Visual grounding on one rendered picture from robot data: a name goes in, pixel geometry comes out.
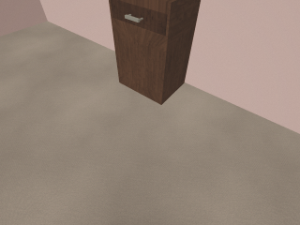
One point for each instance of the cabinet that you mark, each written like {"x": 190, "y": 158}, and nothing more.
{"x": 149, "y": 63}

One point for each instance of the handle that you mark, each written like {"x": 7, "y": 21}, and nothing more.
{"x": 129, "y": 17}

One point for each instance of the drawer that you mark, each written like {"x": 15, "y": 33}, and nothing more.
{"x": 154, "y": 21}

